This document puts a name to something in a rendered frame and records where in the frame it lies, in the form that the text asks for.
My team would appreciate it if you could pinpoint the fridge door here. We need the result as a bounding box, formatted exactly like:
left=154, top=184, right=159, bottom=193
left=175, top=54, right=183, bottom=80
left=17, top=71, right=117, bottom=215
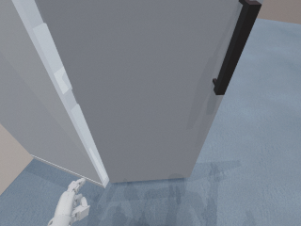
left=37, top=0, right=263, bottom=183

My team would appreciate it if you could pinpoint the left robot hand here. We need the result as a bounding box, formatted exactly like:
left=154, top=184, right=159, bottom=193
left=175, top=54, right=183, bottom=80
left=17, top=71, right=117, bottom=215
left=54, top=178, right=90, bottom=223

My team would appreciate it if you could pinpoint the left robot forearm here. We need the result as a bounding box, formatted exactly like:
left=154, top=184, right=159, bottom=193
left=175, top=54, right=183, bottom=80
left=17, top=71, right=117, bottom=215
left=47, top=215, right=72, bottom=226

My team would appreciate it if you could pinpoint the handle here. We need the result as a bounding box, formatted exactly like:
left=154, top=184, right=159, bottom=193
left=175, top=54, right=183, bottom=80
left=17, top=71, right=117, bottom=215
left=213, top=0, right=261, bottom=95

